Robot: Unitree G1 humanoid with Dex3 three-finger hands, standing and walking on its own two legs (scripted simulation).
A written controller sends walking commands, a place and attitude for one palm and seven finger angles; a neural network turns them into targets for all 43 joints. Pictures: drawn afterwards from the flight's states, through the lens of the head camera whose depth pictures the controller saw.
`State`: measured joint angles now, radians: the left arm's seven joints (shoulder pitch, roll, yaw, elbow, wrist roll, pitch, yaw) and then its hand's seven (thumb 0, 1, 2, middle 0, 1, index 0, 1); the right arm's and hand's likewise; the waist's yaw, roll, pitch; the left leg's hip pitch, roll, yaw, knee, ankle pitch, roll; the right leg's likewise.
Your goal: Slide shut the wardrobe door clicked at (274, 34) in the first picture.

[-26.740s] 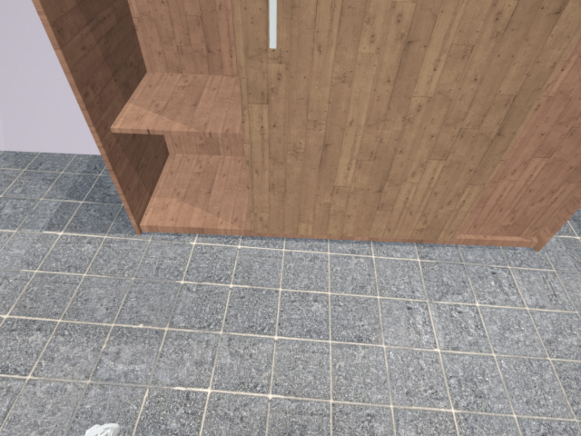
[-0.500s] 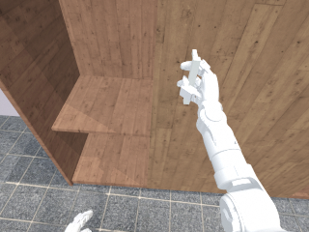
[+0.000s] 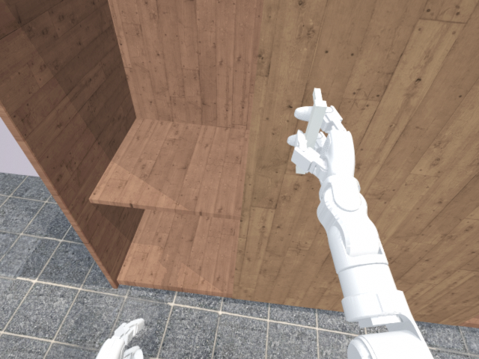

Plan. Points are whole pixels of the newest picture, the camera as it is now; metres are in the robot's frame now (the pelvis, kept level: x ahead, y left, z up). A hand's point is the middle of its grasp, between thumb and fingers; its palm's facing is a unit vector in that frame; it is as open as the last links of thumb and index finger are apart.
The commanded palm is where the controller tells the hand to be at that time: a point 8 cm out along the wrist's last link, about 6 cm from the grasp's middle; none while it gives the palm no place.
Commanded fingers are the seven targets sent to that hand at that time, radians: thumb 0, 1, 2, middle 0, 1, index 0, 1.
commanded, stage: tug the door sideways, standing still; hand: right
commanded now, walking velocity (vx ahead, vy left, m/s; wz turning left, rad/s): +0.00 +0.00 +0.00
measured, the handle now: (308, 133) +0.46 -0.07 +0.17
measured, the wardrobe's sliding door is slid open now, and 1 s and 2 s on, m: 0.49 0.47 0.43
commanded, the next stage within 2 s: step sideways, sliding the door along in 0.88 s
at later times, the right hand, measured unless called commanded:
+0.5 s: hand (295, 150) +0.40 -0.04 +0.17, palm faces +0.04 +1.00 -0.04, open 5.6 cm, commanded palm +0.38 -0.04 +0.17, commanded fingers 0.00 -0.90 -0.90 0.45 1.40 0.45 1.40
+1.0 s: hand (287, 150) +0.40 -0.03 +0.17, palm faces +0.04 +1.00 -0.06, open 5.7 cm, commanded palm +0.39 -0.07 +0.17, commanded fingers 0.00 -0.90 -0.90 0.45 1.40 0.45 1.40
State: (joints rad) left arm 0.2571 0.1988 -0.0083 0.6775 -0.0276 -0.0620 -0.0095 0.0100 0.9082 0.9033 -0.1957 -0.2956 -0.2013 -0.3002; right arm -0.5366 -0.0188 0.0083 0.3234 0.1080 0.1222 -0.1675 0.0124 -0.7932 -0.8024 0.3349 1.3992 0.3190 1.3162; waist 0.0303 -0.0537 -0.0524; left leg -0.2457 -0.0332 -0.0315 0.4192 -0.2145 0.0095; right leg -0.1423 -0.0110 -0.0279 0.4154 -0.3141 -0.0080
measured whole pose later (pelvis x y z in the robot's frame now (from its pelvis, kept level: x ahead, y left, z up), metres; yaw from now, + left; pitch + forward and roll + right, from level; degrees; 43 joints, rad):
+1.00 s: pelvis -0.03 +0.00 -0.01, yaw -5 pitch +3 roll +0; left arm 0.27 0.19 0.00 0.77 -0.01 -0.11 -0.03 0.01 0.91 0.90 -0.19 -0.30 -0.20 -0.30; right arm -0.84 0.05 0.15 0.72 0.13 -0.02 -0.31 0.00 -0.80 -0.83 0.38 1.40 0.27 1.40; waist -0.01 -0.05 -0.03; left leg -0.34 0.02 0.03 0.53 -0.25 0.00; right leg -0.27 0.03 0.04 0.53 -0.32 -0.02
